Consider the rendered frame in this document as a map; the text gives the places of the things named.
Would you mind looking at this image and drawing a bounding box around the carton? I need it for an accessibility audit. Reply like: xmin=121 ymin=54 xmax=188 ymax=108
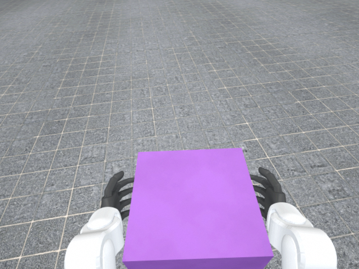
xmin=122 ymin=148 xmax=274 ymax=269

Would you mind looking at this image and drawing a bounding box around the robot right hand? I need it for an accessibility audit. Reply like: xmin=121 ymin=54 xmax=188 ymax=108
xmin=250 ymin=167 xmax=286 ymax=220

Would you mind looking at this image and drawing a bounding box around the robot right forearm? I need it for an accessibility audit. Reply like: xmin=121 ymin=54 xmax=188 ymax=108
xmin=266 ymin=202 xmax=337 ymax=269

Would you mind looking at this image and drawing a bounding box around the robot left hand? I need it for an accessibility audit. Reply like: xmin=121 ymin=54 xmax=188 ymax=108
xmin=100 ymin=171 xmax=134 ymax=220

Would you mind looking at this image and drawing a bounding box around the robot left forearm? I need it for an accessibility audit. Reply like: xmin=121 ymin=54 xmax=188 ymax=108
xmin=64 ymin=207 xmax=125 ymax=269

